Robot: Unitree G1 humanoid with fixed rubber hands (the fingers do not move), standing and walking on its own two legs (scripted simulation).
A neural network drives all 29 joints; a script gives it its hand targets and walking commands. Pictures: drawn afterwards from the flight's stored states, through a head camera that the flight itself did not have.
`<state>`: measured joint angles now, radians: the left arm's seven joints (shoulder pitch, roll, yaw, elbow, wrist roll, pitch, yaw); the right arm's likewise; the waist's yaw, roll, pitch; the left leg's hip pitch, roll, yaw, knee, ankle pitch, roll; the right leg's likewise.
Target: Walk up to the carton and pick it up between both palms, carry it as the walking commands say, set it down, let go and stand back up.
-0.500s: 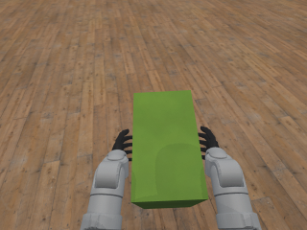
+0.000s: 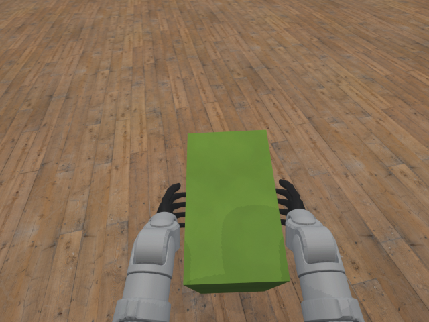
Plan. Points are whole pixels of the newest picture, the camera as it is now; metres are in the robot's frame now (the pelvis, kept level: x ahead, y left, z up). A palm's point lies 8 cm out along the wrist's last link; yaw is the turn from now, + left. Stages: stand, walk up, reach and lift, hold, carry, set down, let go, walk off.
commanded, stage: carry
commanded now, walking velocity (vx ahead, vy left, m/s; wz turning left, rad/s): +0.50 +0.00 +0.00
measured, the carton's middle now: (230, 220) +0.33 -0.01 -0.02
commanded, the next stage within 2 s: none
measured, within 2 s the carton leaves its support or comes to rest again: neither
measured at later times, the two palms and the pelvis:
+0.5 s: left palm (204, 171) +0.39 +0.04 +0.09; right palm (329, 180) +0.35 -0.21 +0.09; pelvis +0.08 -0.04 +0.00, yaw -9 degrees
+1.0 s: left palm (290, 169) +0.41 -0.15 +0.05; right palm (423, 194) +0.31 -0.38 +0.07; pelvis +0.08 -0.14 -0.01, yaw -24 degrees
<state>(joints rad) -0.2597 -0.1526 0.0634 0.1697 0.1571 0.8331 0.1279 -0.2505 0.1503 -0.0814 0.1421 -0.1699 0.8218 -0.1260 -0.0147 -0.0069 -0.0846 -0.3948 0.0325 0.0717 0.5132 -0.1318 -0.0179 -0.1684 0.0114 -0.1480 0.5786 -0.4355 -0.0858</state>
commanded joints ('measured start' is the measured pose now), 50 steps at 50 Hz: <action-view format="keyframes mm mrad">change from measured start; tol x32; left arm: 1 -456 -819 -463 -317 -299 -72 -168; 6 -329 -710 -255 23 -166 -53 -161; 10 -408 -954 -717 -617 -491 137 -172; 50 -488 -1110 -729 -593 -468 341 -187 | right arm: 1 -455 793 505 -282 276 -57 168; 50 -446 1067 640 -533 509 356 268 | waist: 1 6 -53 -210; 25 -1 260 -248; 30 28 -472 -247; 44 5 -126 -483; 47 4 477 -514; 50 5 214 -377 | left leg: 1 89 46 34 47 -110 59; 8 -22 -18 98 125 -271 51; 10 275 25 83 -2 -34 58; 13 859 479 -395 88 1142 317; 28 206 264 173 274 179 -25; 31 -199 68 57 741 -691 -95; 45 248 20 -4 86 -244 18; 48 637 573 -406 28 846 225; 50 536 482 -224 40 703 194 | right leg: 1 -19 -199 155 -224 108 -12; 10 64 -153 44 145 1003 5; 13 -590 10 139 559 -236 84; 14 -557 -74 201 439 -217 67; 28 -135 -2 38 -89 301 68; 30 102 -313 513 -155 936 -38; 34 175 -221 327 -2 1097 -55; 45 -83 -112 357 -90 756 18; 47 -490 67 159 367 -19 84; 50 -614 -69 202 594 -2 85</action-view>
